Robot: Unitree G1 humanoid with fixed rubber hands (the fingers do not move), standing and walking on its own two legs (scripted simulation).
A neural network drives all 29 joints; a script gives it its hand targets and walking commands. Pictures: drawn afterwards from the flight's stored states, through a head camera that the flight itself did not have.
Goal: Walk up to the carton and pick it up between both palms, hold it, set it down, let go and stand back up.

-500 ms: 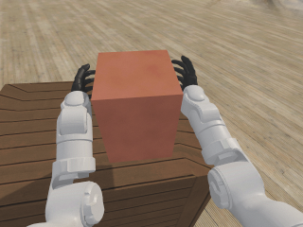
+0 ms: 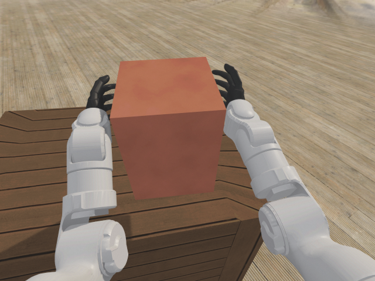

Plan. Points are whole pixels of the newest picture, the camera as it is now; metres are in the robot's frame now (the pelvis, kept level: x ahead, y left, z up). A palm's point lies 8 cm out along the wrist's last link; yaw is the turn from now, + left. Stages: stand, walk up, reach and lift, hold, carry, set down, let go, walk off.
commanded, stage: hold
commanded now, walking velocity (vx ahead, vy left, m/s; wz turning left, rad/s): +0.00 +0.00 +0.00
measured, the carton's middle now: (169, 130) +0.38 -0.01 +0.18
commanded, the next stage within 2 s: none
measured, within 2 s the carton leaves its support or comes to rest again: neither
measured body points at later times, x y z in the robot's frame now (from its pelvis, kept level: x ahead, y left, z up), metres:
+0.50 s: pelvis +0.00 +0.00 +0.00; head -0.09 +0.02 +0.44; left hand +0.37 +0.14 +0.25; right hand +0.38 -0.14 +0.27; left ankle +0.06 +0.14 -0.75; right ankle -0.03 -0.12 -0.75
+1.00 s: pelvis +0.00 +0.00 +0.00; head -0.09 +0.02 +0.44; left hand +0.37 +0.14 +0.26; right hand +0.37 -0.14 +0.28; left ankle +0.06 +0.14 -0.75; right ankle -0.03 -0.12 -0.75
